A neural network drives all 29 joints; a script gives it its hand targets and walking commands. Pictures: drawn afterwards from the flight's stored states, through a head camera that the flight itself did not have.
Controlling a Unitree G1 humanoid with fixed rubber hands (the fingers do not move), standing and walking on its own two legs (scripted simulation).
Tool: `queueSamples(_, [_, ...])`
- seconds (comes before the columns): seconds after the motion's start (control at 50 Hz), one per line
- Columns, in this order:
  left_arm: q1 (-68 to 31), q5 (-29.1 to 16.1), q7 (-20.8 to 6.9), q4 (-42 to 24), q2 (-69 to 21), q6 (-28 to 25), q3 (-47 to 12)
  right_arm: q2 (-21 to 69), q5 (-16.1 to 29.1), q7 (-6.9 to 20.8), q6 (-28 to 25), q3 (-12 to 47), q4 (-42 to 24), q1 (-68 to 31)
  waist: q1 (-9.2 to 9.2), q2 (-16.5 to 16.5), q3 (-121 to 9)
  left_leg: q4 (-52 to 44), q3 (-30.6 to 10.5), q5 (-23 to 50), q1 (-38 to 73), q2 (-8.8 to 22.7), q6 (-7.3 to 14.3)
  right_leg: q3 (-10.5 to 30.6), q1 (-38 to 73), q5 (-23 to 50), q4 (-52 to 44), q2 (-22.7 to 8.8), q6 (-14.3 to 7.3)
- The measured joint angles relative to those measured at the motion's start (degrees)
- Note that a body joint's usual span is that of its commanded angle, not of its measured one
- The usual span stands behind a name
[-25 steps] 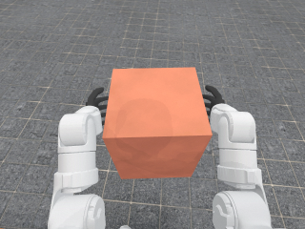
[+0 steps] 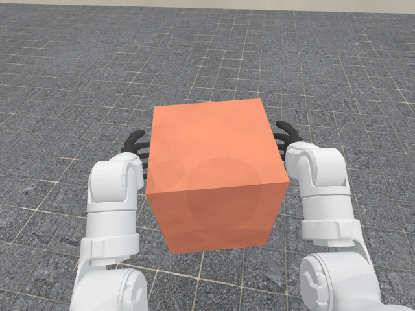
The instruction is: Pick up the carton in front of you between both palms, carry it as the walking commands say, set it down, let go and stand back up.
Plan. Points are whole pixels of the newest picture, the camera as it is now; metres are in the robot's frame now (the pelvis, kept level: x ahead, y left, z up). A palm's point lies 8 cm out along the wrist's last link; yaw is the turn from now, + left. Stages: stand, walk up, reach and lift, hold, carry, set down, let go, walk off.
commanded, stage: carry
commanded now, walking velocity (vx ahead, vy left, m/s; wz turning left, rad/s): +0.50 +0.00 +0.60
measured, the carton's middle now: (213, 180) +0.37 -0.02 +0.06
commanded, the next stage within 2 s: none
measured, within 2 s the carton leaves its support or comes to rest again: neither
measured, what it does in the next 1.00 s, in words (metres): walks ahead: left foot, then right foot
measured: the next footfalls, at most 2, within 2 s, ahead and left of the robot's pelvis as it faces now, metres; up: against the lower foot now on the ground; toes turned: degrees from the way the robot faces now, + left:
left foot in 0.36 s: +0.38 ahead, +0.09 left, +0.00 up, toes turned +18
right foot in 0.86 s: +0.73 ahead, -0.08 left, +0.00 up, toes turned -11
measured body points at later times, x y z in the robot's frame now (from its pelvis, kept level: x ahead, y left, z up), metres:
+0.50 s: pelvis +0.31 +0.02 +0.01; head +0.38 +0.03 +0.46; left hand +0.64 +0.23 +0.08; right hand +0.69 -0.07 +0.08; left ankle +0.35 +0.08 -0.72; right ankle +0.20 -0.11 -0.62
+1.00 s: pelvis +0.64 -0.03 +0.01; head +0.63 -0.03 +0.46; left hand +0.93 +0.11 +0.08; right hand +0.91 -0.19 +0.07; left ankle +0.54 +0.12 -0.62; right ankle +0.69 -0.07 -0.72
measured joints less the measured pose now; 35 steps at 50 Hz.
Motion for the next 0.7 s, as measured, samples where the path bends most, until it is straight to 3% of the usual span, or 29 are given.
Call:
queueSamples(0.06, [2.21, -1.73, 0.23, 0.84, 0.34, 0.58, -0.13, 0.92, -1.31, -0.07, 1.9, 0.72, -0.5, 1.93, 1.52, 0.66, 2.66, -1.04, 0.71, 8.57, -9.6, 2.06, -0.8, -1.95, 1.2, -4.78, 3.37, -0.45, 0.05])
queueSamples(0.2, [7.03, -3.98, 0.91, -3.9, -0.85, -2.89, -0.08, 4.03, -3.25, -0.23, 0.22, -0.06, -8.31, 7.69, 4.16, 0.81, 8.39, -14.33, 5.02, 15.94, -24.56, 4.82, 0.16, -6.52, 8.86, -11.25, 0.8, -1.66, -0.04])
queueSamples(0.3, [10.42, -4.97, 0.9, -6.06, -1.53, -6.63, -0.71, 6.35, -4.22, -0.21, -2.84, -0.83, -12.5, 11.94, 5.82, -0.22, 8.4, -37.94, 9.73, 25.57, -20.38, 2.29, 1.72, -9.0, 17.53, -14.88, -4.08, -1.96, 1.6])
queueSamples(0.36, [12.21, -6.0, 0.89, -7.13, -0.85, -7.94, -0.92, 7.59, -5.01, -0.17, -4.46, -0.28, -13.09, 13.21, 5.9, -0.39, 7.57, -54.42, 13.67, 32.11, -9.52, -0.37, 3.13, -9.42, 20.17, -15.37, 2.03, -2.5, 3.33])
queueSamples(0.38, [12.08, -6.49, 0.84, -7.19, -0.15, -8.17, -1.05, 8.13, -5.46, -0.18, -5.05, -0.22, -13.13, 13.26, 5.7, -1.28, 7.25, -56.24, 14.09, 28.59, -6.67, -0.95, 3.77, -8.66, 19.27, -14.83, 7.25, -3.39, 3.98])
queueSamples(0.44, [9.88, -7.65, 0.76, -6.19, 1.98, -8.79, -1.58, 8.21, -6.31, -0.16, -6.41, 0.18, -12.56, 11.81, 4.93, -2.53, 7.79, -54.14, 14.8, 22.22, -4.12, -0.85, 4.68, 0.37, 9.86, -16.74, 29.28, -2.21, 4.77])
queueSamples(0.48, [9.09, -7.61, 0.78, -6.34, 2.18, -8.04, -2.1, 7.83, -6.16, -0.17, -5.83, 0.35, -13.63, 12.21, 4.1, -1.78, 7.43, -56.61, 14.75, 21.7, -0.92, -0.06, 3.8, 2.88, 4.11, -13.87, 33.9, -2.33, 4.7])
queueSamples(0.58, [8.29, -6.17, 0.77, -9.06, 0.62, -5.02, -2.9, 7.8, -4.97, -0.25, -3.4, -0.94, -18.77, 14.64, 2.24, -0.81, 5.24, -64.12, 14.99, 20.04, 7.96, 2.5, 2.33, 4.1, -5.34, -7.43, 23.0, -4.63, 5.37])
queueSamples(0.7, [14.32, -2.69, 0.2, -14.17, -3.23, -2.11, -3.34, 9.87, -5.1, 0.92, -0.73, -2.55, -22.52, 19.76, 1.43, -1.01, 0.06, -70.33, 17.46, 15.52, 19.79, 5.0, -0.95, 0.23, -8.92, 3.98, 7.94, -4.74, 5.12])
